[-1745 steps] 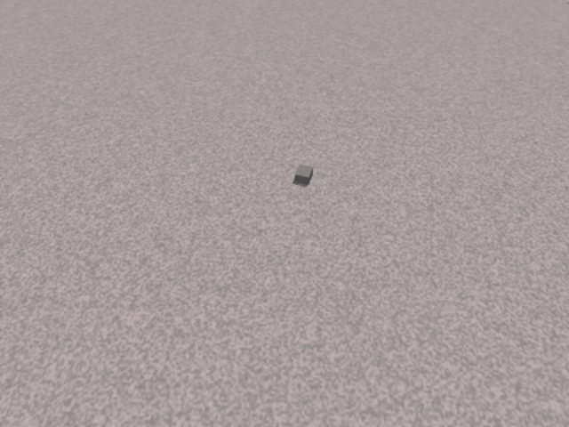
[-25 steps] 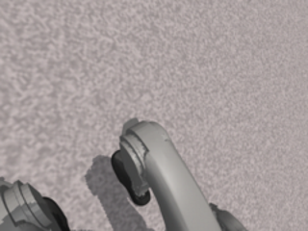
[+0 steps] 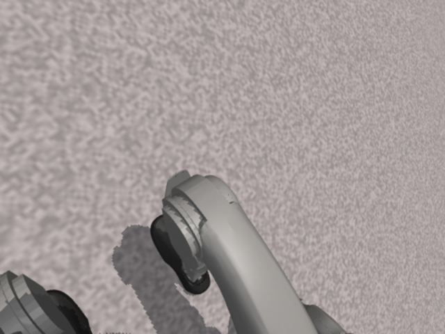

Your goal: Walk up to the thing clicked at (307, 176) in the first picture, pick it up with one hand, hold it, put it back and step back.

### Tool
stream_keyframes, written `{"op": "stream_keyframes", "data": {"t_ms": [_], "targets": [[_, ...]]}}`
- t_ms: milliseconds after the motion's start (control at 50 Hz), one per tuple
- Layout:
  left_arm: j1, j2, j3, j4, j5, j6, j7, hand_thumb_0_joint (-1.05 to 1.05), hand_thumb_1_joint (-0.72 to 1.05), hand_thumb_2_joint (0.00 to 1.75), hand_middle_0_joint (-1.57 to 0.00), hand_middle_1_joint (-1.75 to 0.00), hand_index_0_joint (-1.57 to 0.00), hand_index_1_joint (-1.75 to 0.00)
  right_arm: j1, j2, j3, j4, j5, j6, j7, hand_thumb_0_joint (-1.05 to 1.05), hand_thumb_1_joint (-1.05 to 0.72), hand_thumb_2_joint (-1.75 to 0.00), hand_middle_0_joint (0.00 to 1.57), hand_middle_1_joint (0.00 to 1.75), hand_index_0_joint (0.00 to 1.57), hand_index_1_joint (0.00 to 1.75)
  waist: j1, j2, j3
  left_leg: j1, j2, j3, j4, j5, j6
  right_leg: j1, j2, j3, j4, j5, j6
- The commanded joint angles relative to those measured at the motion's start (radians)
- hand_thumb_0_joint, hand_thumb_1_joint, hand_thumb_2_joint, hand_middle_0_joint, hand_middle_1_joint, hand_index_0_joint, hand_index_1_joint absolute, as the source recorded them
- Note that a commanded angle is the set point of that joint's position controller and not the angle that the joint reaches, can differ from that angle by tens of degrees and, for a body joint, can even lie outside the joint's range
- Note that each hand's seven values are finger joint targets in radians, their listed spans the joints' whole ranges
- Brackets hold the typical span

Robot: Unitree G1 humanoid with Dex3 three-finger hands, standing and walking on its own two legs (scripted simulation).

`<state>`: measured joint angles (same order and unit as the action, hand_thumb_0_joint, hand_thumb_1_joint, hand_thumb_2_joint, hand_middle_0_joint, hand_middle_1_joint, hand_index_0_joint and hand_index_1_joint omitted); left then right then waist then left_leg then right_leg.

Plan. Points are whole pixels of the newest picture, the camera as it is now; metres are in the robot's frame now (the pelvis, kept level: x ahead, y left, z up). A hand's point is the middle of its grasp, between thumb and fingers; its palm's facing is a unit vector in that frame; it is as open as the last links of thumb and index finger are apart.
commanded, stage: rest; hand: left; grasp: from above
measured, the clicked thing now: out of the picture +0.54 +0.28 -0.29
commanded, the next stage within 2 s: open in 0.18 s
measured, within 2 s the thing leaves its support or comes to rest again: neither
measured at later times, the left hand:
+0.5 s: hand out of the picture +0.53 +0.26 -0.25, palm faces -0.44 -0.10 -0.89, open 8.4 cm
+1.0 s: hand out of the picture +0.53 +0.26 -0.25, palm faces -0.44 -0.11 -0.89, open 13.1 cm
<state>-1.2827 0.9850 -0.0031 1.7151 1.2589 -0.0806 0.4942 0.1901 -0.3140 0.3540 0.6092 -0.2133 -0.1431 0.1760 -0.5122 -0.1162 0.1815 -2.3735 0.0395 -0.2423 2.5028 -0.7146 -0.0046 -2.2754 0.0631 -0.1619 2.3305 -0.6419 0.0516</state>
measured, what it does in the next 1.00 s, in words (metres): stands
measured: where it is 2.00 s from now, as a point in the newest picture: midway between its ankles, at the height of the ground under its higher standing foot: (140, 305)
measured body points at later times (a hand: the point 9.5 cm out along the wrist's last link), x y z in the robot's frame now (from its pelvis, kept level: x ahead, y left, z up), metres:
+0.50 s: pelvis +0.00 +0.00 +0.00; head +0.30 +0.10 +0.31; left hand +0.55 +0.26 -0.19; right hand -0.01 -0.23 -0.05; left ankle +0.06 +0.13 -0.28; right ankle +0.12 -0.12 -0.28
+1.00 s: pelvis +0.00 +0.00 +0.01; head +0.31 +0.11 +0.31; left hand +0.55 +0.26 -0.20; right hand -0.01 -0.23 -0.04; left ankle +0.06 +0.13 -0.28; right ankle +0.12 -0.12 -0.28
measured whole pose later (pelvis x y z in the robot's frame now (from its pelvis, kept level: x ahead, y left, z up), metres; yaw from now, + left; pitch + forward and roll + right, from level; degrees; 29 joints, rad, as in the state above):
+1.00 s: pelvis +0.00 +0.00 +0.01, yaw -1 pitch +32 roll -15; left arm -1.29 1.04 -0.02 1.68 1.22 -0.07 0.49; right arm 0.17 -0.33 0.40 0.59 -0.23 -0.13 0.16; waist -0.53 -0.13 0.22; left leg -2.37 0.04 -0.26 2.49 -0.71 0.00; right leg -2.26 0.07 -0.18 2.30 -0.63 0.06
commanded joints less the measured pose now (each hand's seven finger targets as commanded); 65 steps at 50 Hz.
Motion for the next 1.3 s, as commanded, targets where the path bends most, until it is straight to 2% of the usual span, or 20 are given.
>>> {"op": "stream_keyframes", "data": {"t_ms": [0, 100, 200, 260, 280, 320, 340, 380, 440, 540, 660, 720, 780, 820, 920, 1000, 1040, 1180, 1220, 1280], "targets": [[-0.301, 0.154, -0.013, -0.123, -0.008, 0.000, 0.039, 0.00, 0.83, 0.50, -1.02, -0.76, -1.14, -0.63, 0.226, -0.332, -0.080, 0.034, -0.002, 0.000, -0.009, 0.00, -0.92, -0.90, 0.20, 0.30, 0.20, 0.30, -0.071, 0.565, -0.641, 0.469, 0.023, 0.088, -0.225, 0.244, 0.022, 0.449, 0.036, -0.102, -0.205, 0.300, -0.070], [-0.295, 0.154, -0.029, -0.089, -0.015, -0.002, 0.042, 0.00, 0.81, 0.50, -1.01, -0.74, -1.13, -0.62, 0.221, -0.339, -0.071, 0.031, -0.001, -0.003, -0.013, 0.00, -0.92, -0.90, 0.20, 0.30, 0.20, 0.30, -0.076, 0.553, -0.613, 0.455, 0.023, 0.082, -0.238, 0.215, 0.020, 0.439, 0.037, -0.106, -0.213, 0.272, -0.071], [-0.309, 0.152, -0.044, -0.114, -0.021, -0.009, 0.038, 0.00, 0.77, 0.48, -0.98, -0.71, -1.09, -0.60, 0.204, -0.345, -0.059, 0.025, -0.001, -0.001, -0.016, 0.00, -0.91, -0.90, 0.20, 0.30, 0.20, 0.30, -0.086, 0.565, -0.619, 0.489, 0.033, 0.061, -0.241, 0.246, 0.012, 0.423, 0.034, -0.117, -0.202, 0.290, -0.071], [-0.276, 0.146, -0.056, -0.072, -0.024, -0.006, 0.033, 0.00, 0.75, 0.50, -0.98, -0.70, -1.08, -0.60, 0.197, -0.349, -0.049, 0.017, -0.006, -0.008, -0.016, 0.00, -0.91, -0.90, 0.20, 0.30, 0.20, 0.30, -0.092, 0.515, -0.569, 0.432, 0.026, 0.074, -0.226, 0.211, 0.023, 0.430, 0.033, -0.109, -0.217, 0.272, -0.067], [-0.287, 0.167, -0.051, -0.090, -0.034, -0.009, 0.036, 0.00, 0.67, 0.58, -0.90, -0.72, -1.00, -0.63, 0.195, -0.348, -0.050, 0.018, -0.002, -0.006, -0.020, 0.00, -0.91, -0.90, 0.20, 0.30, 0.20, 0.30, -0.086, 0.519, -0.591, 0.433, 0.029, 0.075, -0.235, 0.199, 0.023, 0.451, 0.039, -0.106, -0.223, 0.262, -0.065], [-0.327, 0.182, -0.038, -0.127, -0.030, -0.013, 0.041, 0.00, 0.51, 0.53, -0.74, -0.73, -0.84, -0.63, 0.205, -0.348, -0.047, 0.029, -0.005, 0.000, -0.022, 0.00, -0.90, -0.90, 0.20, 0.30, 0.20, 0.30, -0.085, 0.572, -0.631, 0.484, 0.035, 0.060, -0.248, 0.229, 0.012, 0.445, 0.031, -0.112, -0.217, 0.280, -0.069], [-0.290, 0.155, -0.051, -0.075, -0.029, -0.008, 0.037, 0.00, 0.43, 0.52, -0.69, -0.72, -0.77, -0.63, 0.204, -0.344, -0.044, 0.026, -0.006, -0.003, -0.021, 0.00, -0.91, -0.90, 0.20, 0.30, 0.20, 0.30, -0.087, 0.552, -0.586, 0.472, 0.032, 0.061, -0.241, 0.222, 0.013, 0.423, 0.029, -0.112, -0.213, 0.276, -0.069], [-0.290, 0.141, -0.058, -0.084, -0.032, -0.012, 0.031, 0.00, 0.27, 0.55, -0.60, -0.71, -0.67, -0.64, 0.202, -0.353, -0.043, 0.024, -0.009, -0.006, -0.018, 0.00, -0.90, -0.90, 0.20, 0.30, 0.20, 0.30, -0.100, 0.540, -0.563, 0.460, 0.032, 0.057, -0.242, 0.208, 0.013, 0.404, 0.029, -0.117, -0.215, 0.262, -0.069], [-0.319, 0.187, -0.047, -0.124, -0.038, -0.011, 0.038, 0.00, 0.05, 0.64, -0.53, -0.72, -0.57, -0.68, 0.195, -0.354, -0.044, 0.020, -0.005, 0.000, -0.024, 0.00, -0.90, -0.90, 0.20, 0.30, 0.20, 0.30, -0.087, 0.560, -0.619, 0.474, 0.034, 0.061, -0.246, 0.207, 0.015, 0.452, 0.032, -0.111, -0.224, 0.268, -0.068], [-0.288, 0.173, -0.053, -0.102, -0.044, -0.009, 0.037, 0.00, -0.14, 0.73, -0.42, -0.75, -0.43, -0.74, 0.197, -0.352, -0.035, 0.023, -0.008, 0.002, -0.027, 0.00, -0.91, -0.90, 0.20, 0.30, 0.20, 0.30, -0.094, 0.559, -0.603, 0.477, 0.033, 0.065, -0.234, 0.244, 0.014, 0.457, 0.033, -0.114, -0.224, 0.298, -0.069], [-0.319, 0.230, -0.023, -0.187, -0.034, -0.010, 0.043, 0.00, -0.32, 0.82, -0.32, -0.76, -0.30, -0.78, 0.202, -0.350, -0.030, 0.020, -0.010, 0.006, -0.026, 0.00, -0.90, -0.90, 0.20, 0.30, 0.20, 0.30, -0.081, 0.600, -0.649, 0.502, 0.036, 0.072, -0.228, 0.285, 0.012, 0.496, 0.033, -0.108, -0.227, 0.337, -0.069], [-0.284, 0.216, -0.031, -0.153, -0.036, -0.004, 0.047, 0.00, -0.34, 0.89, -0.32, -0.77, -0.28, -0.81, 0.197, -0.346, -0.033, 0.019, -0.011, 0.009, -0.025, 0.00, -0.90, -0.90, 0.20, 0.30, 0.20, 0.30, -0.088, 0.597, -0.641, 0.505, 0.038, 0.072, -0.231, 0.280, 0.012, 0.508, 0.039, -0.109, -0.228, 0.335, -0.069], [-0.294, 0.229, -0.011, -0.165, -0.030, 0.002, 0.051, 0.00, -0.38, 0.93, -0.29, -0.79, -0.24, -0.84, 0.205, -0.350, -0.038, 0.023, -0.011, 0.013, -0.023, 0.00, -0.90, -0.90, 0.20, 0.30, 0.20, 0.30, -0.085, 0.621, -0.650, 0.519, 0.039, 0.068, -0.237, 0.293, 0.008, 0.495, 0.035, -0.114, -0.227, 0.337, -0.073], [-0.275, 0.203, -0.028, -0.127, -0.033, 0.005, 0.048, 0.00, -0.39, 0.93, -0.28, -0.81, -0.24, -0.85, 0.196, -0.348, -0.037, 0.018, -0.013, 0.016, -0.023, 0.00, -0.90, -0.90, 0.20, 0.30, 0.20, 0.30, -0.094, 0.606, -0.607, 0.499, 0.038, 0.066, -0.242, 0.260, 0.010, 0.474, 0.038, -0.117, -0.229, 0.309, -0.074], [-0.302, 0.209, -0.013, -0.194, -0.037, 0.004, 0.030, 0.00, -0.46, 0.98, -0.22, -0.83, -0.17, -0.88, 0.208, -0.362, -0.038, 0.019, -0.014, 0.017, -0.022, 0.00, -0.90, -0.90, 0.20, 0.30, 0.20, 0.30, -0.094, 0.613, -0.621, 0.519, 0.041, 0.056, -0.232, 0.301, 0.004, 0.449, 0.027, -0.120, -0.224, 0.330, -0.078], [-0.261, 0.161, -0.059, -0.131, -0.046, 0.001, 0.007, 0.00, -0.48, 0.99, -0.20, -0.85, -0.15, -0.90, 0.200, -0.366, -0.033, 0.004, -0.016, 0.018, -0.022, 0.00, -0.90, -0.90, 0.20, 0.30, 0.20, 0.30, -0.110, 0.548, -0.567, 0.463, 0.036, 0.061, -0.230, 0.248, 0.014, 0.459, 0.035, -0.121, -0.233, 0.295, -0.073], [-0.301, 0.206, -0.031, -0.201, -0.047, -0.007, 0.006, 0.00, -0.50, 1.00, -0.19, -0.85, -0.13, -0.90, 0.212, -0.373, -0.036, 0.013, -0.014, 0.019, -0.024, 0.00, -0.90, -0.90, 0.20, 0.30, 0.20, 0.30, -0.097, 0.575, -0.599, 0.483, 0.037, 0.056, -0.237, 0.258, 0.009, 0.456, 0.026, -0.119, -0.234, 0.296, -0.075], [-0.285, 0.211, -0.038, -0.181, -0.036, -0.017, 0.015, 0.00, -0.52, 1.03, -0.16, -0.87, -0.11, -0.92, 0.201, -0.366, -0.033, 0.002, -0.015, 0.021, -0.027, 0.00, -0.90, -0.90, 0.20, 0.30, 0.20, 0.30, -0.093, 0.584, -0.601, 0.512, 0.038, 0.051, -0.249, 0.233, 0.005, 0.452, 0.032, -0.123, -0.232, 0.276, -0.076], [-0.306, 0.242, -0.017, -0.211, -0.028, -0.015, 0.030, 0.00, -0.53, 1.07, -0.17, -0.87, -0.10, -0.94, 0.203, -0.367, -0.034, 0.004, -0.015, 0.020, -0.028, 0.00, -0.90, -0.90, 0.20, 0.30, 0.20, 0.30, -0.085, 0.603, -0.643, 0.522, 0.040, 0.056, -0.244, 0.259, 0.004, 0.479, 0.032, -0.121, -0.233, 0.302, -0.076], [-0.288, 0.236, -0.015, -0.203, -0.027, -0.008, 0.041, 0.00, -0.54, 1.07, -0.16, -0.87, -0.09, -0.94, 0.214, -0.361, -0.031, 0.009, -0.016, 0.021, -0.028, 0.00, -0.90, -0.90, 0.20, 0.30, 0.20, 0.30, -0.092, 0.595, -0.632, 0.509, 0.038, 0.067, -0.231, 0.289, 0.010, 0.503, 0.034, -0.117, -0.234, 0.338, -0.070]]}}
